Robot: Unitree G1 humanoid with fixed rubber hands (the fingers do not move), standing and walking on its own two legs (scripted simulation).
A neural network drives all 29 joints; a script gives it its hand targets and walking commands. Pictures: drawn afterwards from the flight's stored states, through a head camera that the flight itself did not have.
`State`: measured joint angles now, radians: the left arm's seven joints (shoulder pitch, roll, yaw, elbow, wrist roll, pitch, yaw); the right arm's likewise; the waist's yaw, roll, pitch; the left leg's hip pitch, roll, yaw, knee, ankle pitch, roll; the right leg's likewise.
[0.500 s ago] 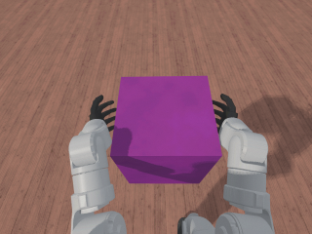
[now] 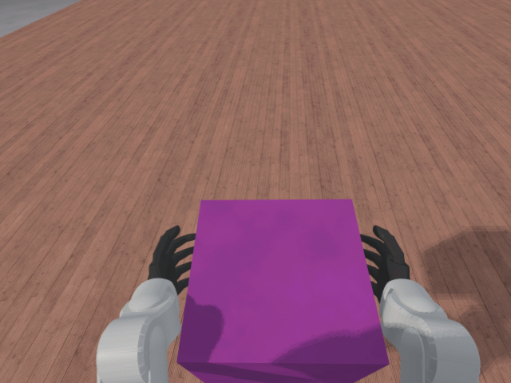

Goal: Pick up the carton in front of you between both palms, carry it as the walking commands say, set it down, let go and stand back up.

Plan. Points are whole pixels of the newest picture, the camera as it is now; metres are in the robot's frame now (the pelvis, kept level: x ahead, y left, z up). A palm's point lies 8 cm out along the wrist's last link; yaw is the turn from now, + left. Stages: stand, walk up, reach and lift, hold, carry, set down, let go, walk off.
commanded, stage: carry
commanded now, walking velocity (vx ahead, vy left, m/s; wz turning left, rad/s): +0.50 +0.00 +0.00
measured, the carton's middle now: (275, 301) +0.23 +0.00 +0.03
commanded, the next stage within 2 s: none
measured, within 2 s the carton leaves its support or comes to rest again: neither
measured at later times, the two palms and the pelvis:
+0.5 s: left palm (213, 155) +0.52 +0.13 +0.09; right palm (358, 159) +0.52 -0.17 +0.09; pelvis +0.30 -0.01 -0.01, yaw -1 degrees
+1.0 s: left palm (224, 99) +0.77 +0.14 +0.09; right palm (338, 97) +0.76 -0.16 +0.10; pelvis +0.54 -0.01 +0.00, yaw -1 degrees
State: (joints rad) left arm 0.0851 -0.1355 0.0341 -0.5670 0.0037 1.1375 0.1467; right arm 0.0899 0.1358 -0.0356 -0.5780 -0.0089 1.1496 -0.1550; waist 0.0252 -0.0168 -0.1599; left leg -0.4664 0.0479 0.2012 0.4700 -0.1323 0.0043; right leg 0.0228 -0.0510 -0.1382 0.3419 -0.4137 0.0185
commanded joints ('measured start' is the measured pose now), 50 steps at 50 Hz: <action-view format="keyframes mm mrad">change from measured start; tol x32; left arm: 1 -337 -521 -511 -82 -165 27 -7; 50 -313 -532 -521 -53 -145 20 -1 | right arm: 1 -308 549 480 -35 129 14 -5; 50 -280 564 487 18 147 -7 8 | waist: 1 -40 -52 -86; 3 -62 362 -137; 24 -34 171 8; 28 9 -334 -208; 50 -21 121 -117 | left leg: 1 428 -6 4 -2 -95 33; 3 648 381 -746 -275 -277 226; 22 517 199 -86 -294 176 99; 25 446 151 13 1 419 51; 30 -195 12 -175 848 -356 -11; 43 235 13 -12 -73 201 -25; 50 334 179 -187 -25 583 69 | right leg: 1 -279 -111 -49 260 499 -52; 5 -735 -43 129 934 -57 -36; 22 -596 -37 -54 159 364 -25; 26 -56 -9 -55 103 197 -55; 27 151 -273 400 5 129 -183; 31 80 -331 318 -16 837 -205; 50 -212 -93 29 119 232 23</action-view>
